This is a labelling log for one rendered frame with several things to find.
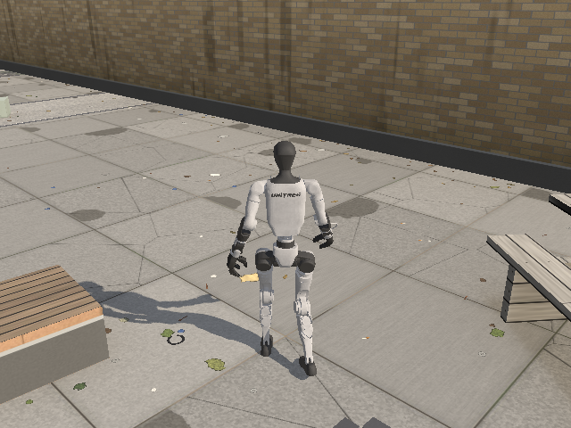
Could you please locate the robot left forearm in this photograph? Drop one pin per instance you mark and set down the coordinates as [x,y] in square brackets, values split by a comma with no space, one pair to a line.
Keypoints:
[240,241]

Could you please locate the robot right forearm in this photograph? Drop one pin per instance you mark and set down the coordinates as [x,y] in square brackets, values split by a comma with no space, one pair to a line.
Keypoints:
[326,230]

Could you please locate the right robot upper arm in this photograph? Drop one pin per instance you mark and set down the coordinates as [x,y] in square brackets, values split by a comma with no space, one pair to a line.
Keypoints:
[317,200]

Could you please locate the right robot hand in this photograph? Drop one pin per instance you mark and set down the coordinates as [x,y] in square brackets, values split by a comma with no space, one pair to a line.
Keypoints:
[323,245]

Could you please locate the robot foot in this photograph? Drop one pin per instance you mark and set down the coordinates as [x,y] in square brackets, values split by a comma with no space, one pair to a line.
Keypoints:
[310,369]
[266,349]

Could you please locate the robot left foot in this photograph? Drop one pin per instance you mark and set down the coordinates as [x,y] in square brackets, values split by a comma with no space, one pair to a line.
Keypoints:
[266,349]

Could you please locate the left robot hand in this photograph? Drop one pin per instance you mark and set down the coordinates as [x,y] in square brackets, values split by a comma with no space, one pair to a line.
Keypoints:
[232,264]

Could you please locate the left robot upper arm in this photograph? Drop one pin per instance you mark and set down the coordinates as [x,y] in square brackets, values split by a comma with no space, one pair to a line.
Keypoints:
[252,204]

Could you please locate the robot right foot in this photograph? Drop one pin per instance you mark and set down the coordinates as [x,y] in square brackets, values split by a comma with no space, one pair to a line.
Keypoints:
[310,369]

